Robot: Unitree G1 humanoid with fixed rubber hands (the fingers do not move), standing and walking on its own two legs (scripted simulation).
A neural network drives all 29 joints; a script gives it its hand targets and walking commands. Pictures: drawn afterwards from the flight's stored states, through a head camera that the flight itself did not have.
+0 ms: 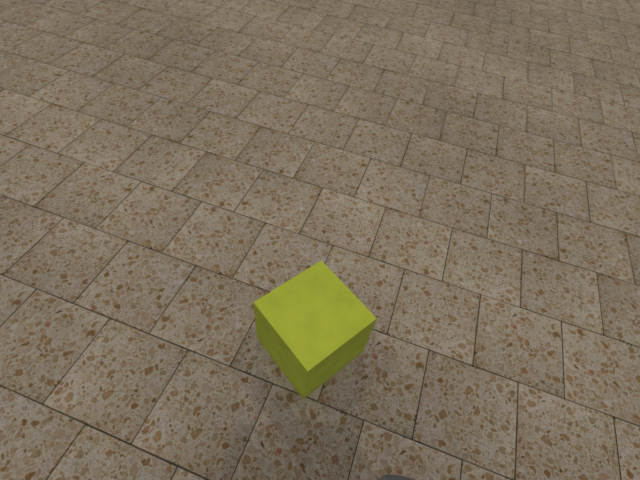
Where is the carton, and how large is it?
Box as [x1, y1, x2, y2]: [253, 261, 376, 398]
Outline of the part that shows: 321,261 309,267 253,302 258,339 303,398 362,351 376,319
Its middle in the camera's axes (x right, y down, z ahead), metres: -0.02 +0.27 +1.22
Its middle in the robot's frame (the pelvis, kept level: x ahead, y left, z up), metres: +0.63 -0.01 -0.66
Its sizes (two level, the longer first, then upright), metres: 0.255 0.255 0.241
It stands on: the floor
